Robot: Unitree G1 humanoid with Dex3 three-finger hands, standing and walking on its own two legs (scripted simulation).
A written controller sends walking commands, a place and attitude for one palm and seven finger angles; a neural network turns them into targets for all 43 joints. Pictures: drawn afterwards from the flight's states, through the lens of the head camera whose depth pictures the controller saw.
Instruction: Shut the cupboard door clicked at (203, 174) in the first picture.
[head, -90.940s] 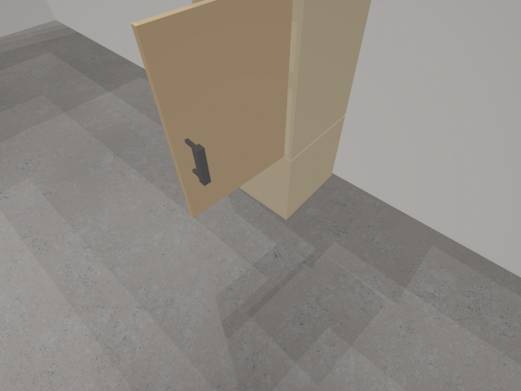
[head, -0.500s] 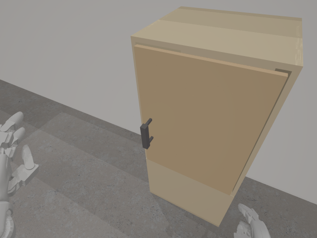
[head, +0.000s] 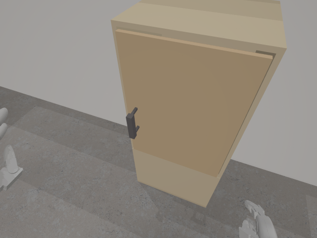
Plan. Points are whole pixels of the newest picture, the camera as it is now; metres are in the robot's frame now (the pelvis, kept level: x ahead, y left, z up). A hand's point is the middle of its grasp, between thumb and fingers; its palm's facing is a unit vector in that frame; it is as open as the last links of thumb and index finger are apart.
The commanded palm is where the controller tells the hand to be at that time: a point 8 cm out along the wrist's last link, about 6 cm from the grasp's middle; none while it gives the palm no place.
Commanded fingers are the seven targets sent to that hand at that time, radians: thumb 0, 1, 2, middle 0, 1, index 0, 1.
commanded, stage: step back with the hand held close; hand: left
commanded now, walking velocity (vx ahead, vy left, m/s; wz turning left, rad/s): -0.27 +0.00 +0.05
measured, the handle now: (134, 123) +0.56 +0.12 -0.10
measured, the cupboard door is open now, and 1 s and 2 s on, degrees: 0 0 0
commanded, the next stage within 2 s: stop stepping back and stand still in 0.92 s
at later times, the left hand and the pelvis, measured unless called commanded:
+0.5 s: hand out of the picture +0.12 +0.27 +0.16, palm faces +0.49 -0.76 -0.42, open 7.4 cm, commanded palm +0.04 +0.31 +0.18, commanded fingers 0.00 0.90 0.90 -0.20 -0.30 -0.20 -0.30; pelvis -0.08 +0.00 -0.02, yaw +4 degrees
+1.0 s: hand out of the picture +0.03 +0.21 +0.16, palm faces +0.29 -0.84 -0.45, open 7.4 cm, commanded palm -0.06 +0.28 +0.18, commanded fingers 0.00 0.90 0.90 -0.20 -0.30 -0.20 -0.30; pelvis -0.21 -0.02 -0.02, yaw -2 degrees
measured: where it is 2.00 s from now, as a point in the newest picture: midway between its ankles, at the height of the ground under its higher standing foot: outside the picture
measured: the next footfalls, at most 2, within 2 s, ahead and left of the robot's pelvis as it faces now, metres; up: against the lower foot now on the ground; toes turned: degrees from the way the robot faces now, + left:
right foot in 0.92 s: -0.34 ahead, -0.13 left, +0.00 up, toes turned -3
left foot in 1.28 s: -0.11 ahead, +0.11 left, +0.00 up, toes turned +1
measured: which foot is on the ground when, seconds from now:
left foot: down 0.00-1.00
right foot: down 0.00-0.62, up 0.64-0.90, down 0.92-1.00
